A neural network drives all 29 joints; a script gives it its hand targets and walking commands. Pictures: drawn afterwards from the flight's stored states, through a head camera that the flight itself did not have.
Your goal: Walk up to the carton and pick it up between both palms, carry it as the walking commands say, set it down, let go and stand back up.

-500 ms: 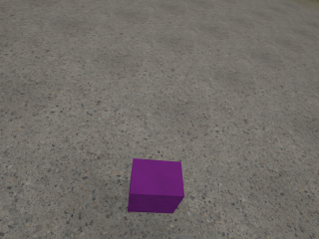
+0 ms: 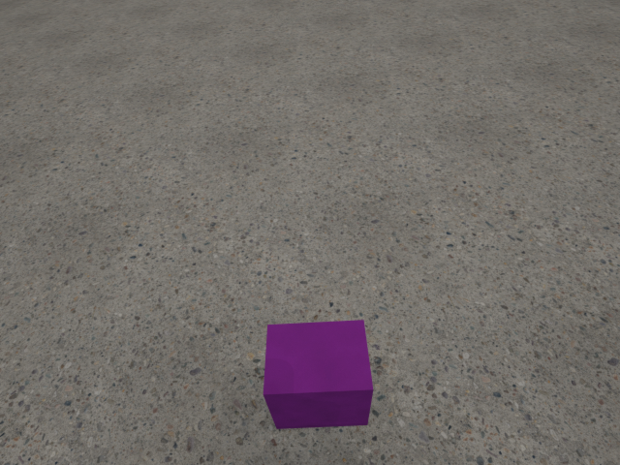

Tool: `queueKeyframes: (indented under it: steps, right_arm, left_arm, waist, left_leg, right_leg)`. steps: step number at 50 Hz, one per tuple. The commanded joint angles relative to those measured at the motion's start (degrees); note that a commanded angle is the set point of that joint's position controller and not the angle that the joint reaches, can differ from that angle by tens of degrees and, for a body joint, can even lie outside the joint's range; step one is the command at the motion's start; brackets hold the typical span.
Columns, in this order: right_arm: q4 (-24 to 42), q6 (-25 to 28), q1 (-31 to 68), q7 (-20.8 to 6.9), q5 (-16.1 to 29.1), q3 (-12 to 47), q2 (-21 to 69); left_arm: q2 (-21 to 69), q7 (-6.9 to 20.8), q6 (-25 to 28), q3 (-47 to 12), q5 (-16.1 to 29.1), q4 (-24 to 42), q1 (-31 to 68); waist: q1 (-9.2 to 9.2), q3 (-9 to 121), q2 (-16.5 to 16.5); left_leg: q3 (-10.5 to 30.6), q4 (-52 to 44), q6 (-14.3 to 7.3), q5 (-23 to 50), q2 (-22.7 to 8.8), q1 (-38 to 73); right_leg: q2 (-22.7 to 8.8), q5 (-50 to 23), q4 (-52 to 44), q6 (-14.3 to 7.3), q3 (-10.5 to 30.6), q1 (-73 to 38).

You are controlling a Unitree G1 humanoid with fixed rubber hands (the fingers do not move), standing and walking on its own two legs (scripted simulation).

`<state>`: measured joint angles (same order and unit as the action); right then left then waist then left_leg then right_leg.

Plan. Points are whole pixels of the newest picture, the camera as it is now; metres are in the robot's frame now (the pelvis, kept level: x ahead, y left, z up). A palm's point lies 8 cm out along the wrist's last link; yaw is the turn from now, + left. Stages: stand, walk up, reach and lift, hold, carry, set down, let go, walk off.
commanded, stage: walk up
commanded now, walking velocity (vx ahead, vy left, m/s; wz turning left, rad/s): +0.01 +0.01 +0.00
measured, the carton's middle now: (318, 376) +0.52 +0.01 -0.64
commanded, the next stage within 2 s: none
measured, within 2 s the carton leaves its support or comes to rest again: neither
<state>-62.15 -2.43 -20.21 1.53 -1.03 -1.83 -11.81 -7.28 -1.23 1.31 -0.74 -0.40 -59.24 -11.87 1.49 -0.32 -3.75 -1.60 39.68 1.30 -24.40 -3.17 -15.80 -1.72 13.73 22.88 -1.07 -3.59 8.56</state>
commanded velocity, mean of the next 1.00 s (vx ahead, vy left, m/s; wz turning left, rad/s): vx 0.00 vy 0.00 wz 0.00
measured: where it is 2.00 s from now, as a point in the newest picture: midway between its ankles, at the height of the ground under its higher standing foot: outside the picture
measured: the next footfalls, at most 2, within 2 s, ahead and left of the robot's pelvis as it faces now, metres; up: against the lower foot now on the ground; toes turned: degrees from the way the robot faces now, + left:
left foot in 0.24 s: +0.02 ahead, +0.12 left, +0.00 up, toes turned +2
right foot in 1.44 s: +0.15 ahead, -0.14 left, +0.00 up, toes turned -6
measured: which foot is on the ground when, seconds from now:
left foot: up 0.00-0.22, down 0.24-1.00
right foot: down 0.00-1.00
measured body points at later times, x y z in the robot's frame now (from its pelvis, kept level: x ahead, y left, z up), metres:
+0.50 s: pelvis +0.00 +0.02 +0.00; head +0.01 +0.02 +0.45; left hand +0.00 +0.24 -0.16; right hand +0.00 -0.20 -0.16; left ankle -0.02 +0.12 -0.75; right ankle -0.01 -0.10 -0.75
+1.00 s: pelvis +0.00 +0.04 +0.00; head +0.00 +0.04 +0.45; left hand -0.04 +0.25 -0.17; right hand -0.03 -0.17 -0.16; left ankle -0.02 +0.12 -0.75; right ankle -0.01 -0.10 -0.75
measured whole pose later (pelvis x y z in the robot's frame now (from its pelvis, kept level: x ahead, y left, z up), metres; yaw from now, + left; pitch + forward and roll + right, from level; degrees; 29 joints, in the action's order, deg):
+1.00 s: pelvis +0.00 +0.04 +0.00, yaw +0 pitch -2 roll +0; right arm -65.7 1.0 -19.2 2.1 -0.4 0.7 -7.8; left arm -7.3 -2.1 0.4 -1.2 -0.2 -68.0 -18.5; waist -0.2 -1.3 0.1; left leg -3.5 20.5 -2.9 -12.8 2.1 -6.3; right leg -3.5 12.4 21.2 2.2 -2.7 7.0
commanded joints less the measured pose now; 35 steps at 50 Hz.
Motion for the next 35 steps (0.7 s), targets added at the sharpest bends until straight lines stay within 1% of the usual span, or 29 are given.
queueKeyframes:
  steps: [1, 2, 4, 6, 8, 9, 10, 11, 12, 13, 14, 15, 16, 18, 20, 24, 28, 35]
  right_arm:
    - [-1.5, -0.7, -6.4, 0.0, 0.0, -0.6, -1.1]
    - [-1.6, -0.8, -5.9, 0.3, -0.1, -0.6, -1.1]
    - [-1.3, -1.0, -3.9, 0.6, 0.0, -0.5, -1.0]
    - [-1.0, -0.9, -2.3, 0.8, 0.2, -0.2, -0.6]
    - [-0.8, -0.5, -1.4, 0.9, 0.5, 0.2, -0.6]
    - [-1.0, -0.1, -1.8, 0.9, 0.6, 0.4, -0.4]
    - [-1.6, 0.5, -3.0, 1.0, 0.8, 0.7, -0.2]
    - [-2.3, 1.0, -4.3, 1.1, 0.7, 0.7, -0.8]
    - [-2.1, 1.5, -4.7, 1.2, 0.4, 0.6, -2.8]
    - [-2.4, 1.6, -2.7, 1.0, 0.4, 0.5, -3.8]
    - [-2.6, 1.6, -1.2, 0.7, 0.4, 0.8, -2.5]
    - [-2.6, 1.9, -1.4, 0.4, 0.2, 1.2, -0.8]
    - [-2.4, 2.1, -1.2, 0.5, 0.1, 1.4, -0.6]
    - [-2.4, 2.5, -1.2, 0.8, 0.4, 1.3, -1.3]
    - [-2.6, 2.8, -1.4, 0.7, 0.6, 1.3, -1.5]
    - [-2.5, 3.0, -1.0, 0.7, 0.6, 1.5, -1.4]
    - [-2.7, 3.2, -1.0, 0.7, 0.6, 1.6, -1.3]
    - [-3.0, 3.4, -1.6, 0.7, 0.6, 1.9, -0.6]
  left_arm:
    - [-8.4, -0.4, 1.5, 0.2, 0.6, 0.5, -1.9]
    - [-7.9, -0.5, 1.6, 0.1, 0.5, 0.3, -2.5]
    - [-7.3, -0.5, 1.5, -0.1, 0.2, 0.1, -3.0]
    - [-8.0, -0.6, 1.1, 0.0, 0.0, -0.3, -3.4]
    - [-8.9, -0.8, 0.7, 0.2, -0.2, -0.8, -4.2]
    - [-9.1, -0.8, 0.4, 0.2, -0.2, -1.0, -4.4]
    - [-9.1, -0.9, 0.3, 0.3, 0.0, -1.1, -4.4]
    - [-8.6, -0.7, 0.3, 0.2, 0.3, -1.2, -4.9]
    - [-7.7, -0.6, 0.6, -0.2, 0.6, -1.3, -6.2]
    - [-6.0, -0.3, 0.6, -0.4, 0.8, -1.2, -7.2]
    - [-5.3, -0.5, 0.4, -0.5, 0.7, -1.9, -7.2]
    - [-7.1, -0.7, 0.2, -0.2, 0.6, -2.0, -6.1]
    - [-8.0, -0.7, 0.1, 0.1, 0.5, -2.3, -6.3]
    - [-7.3, -0.5, 0.0, -0.1, 0.4, -3.4, -8.0]
    - [-6.4, -0.6, 0.0, -0.3, 0.3, -3.9, -8.2]
    - [-6.0, -0.7, -0.3, -0.3, 0.3, -5.1, -8.4]
    - [-5.6, -0.8, -0.4, -0.3, 0.4, -6.1, -8.9]
    - [-5.4, -0.9, -0.6, -0.2, 0.4, -7.5, -9.6]
  waist:
    - [0.6, -2.3, 13.2]
    - [0.34, -1.8, 12.5]
    - [-0.29, -2.6, 12.2]
    - [-1.02, -3.2, 12.5]
    - [-1.56, -3.3, 12.0]
    - [-1.23, -3.2, 10.7]
    - [-0.56, -2.7, 8.9]
    - [-0.44, -1.4, 7.3]
    - [-1.01, -0.1, 5.1]
    - [-2.99, -1.7, 1.2]
    - [-2.75, -3.9, -2.4]
    - [-1.9, -4.7, -1.7]
    - [-1.92, -4.5, -0.4]
    - [-1.86, -3.8, 0.2]
    - [-1.83, -3.4, 1.7]
    - [-1.71, -4.0, 3.1]
    - [-1.72, -4.2, 3.9]
    - [-1.78, -4.5, 3.7]
  left_leg:
    - [1.1, 3.3, 0.0, 2.3, 0.7, -0.3]
    - [1.1, 2.8, 0.0, 2.3, 0.8, 0.1]
    - [0.9, 0.0, 0.1, 2.4, 0.9, 0.4]
    - [0.7, -3.8, 0.2, 2.1, 1.1, 0.5]
    - [0.5, -9.0, 0.0, 3.1, 1.1, 1.8]
    - [0.5, -14.1, -0.1, 7.5, 0.8, 4.0]
    - [0.7, -20.1, 0.0, 15.4, 0.0, 7.9]
    - [1.8, -20.9, 0.1, 20.9, -1.8, 12.2]
    - [4.2, -20.5, -0.5, 24.8, -4.4, 15.2]
    - [3.8, -18.7, -0.9, 25.4, -4.5, 12.9]
    - [3.8, -19.6, -1.1, 22.1, -3.8, 8.2]
    - [3.8, -20.8, -1.0, 21.9, -3.4, 6.8]
    - [3.8, -21.2, -1.2, 23.6, -3.5, 8.0]
    - [3.8, -21.4, -1.7, 23.9, -3.5, 9.2]
    - [3.9, -21.8, -1.9, 23.3, -3.5, 9.6]
    - [4.2, -22.4, -2.4, 22.2, -3.6, 9.3]
    - [4.4, -22.9, -2.7, 21.6, -3.4, 9.0]
    - [4.4, -23.6, -3.1, 20.1, -3.0, 8.1]
  right_leg:
    - [-11.1, -26.4, -8.9, -3.7, 8.6, 0.9]
    - [-11.2, -25.4, -8.5, -4.3, 8.5, 0.7]
    - [-10.9, -22.1, -8.2, -5.1, 8.9, 1.1]
    - [-10.8, -18.7, -7.6, -6.1, 9.8, 0.9]
    - [-11.1, -17.4, -6.5, -7.1, 11.0, 0.4]
    - [-10.9, -17.9, -5.6, -6.9, 10.8, 0.8]
    - [-10.3, -18.8, -4.5, -6.0, 10.1, 1.8]
    - [-9.3, -19.6, -3.6, -4.8, 9.6, 2.9]
    - [-8.3, -17.6, -3.1, -3.5, 9.3, 4.5]
    - [-5.7, -11.5, -5.0, -2.4, 7.9, 4.4]
    - [-4.9, -9.5, -6.2, -1.8, 6.6, 1.6]
    - [-5.1, -10.5, -4.8, -1.6, 6.4, -0.4]
    - [-5.1, -12.6, -4.0, -1.4, 6.4, -0.4]
    - [-5.2, -14.4, -4.3, -1.2, 6.0, -0.4]
    - [-5.1, -12.9, -4.5, -0.9, 5.6, -0.6]
    - [-4.9, -10.5, -5.2, -0.2, 5.0, -0.1]
    - [-4.9, -9.6, -5.3, 0.2, 4.7, 0.0]
    - [-5.0, -8.4, -5.2, 0.7, 4.5, 0.0]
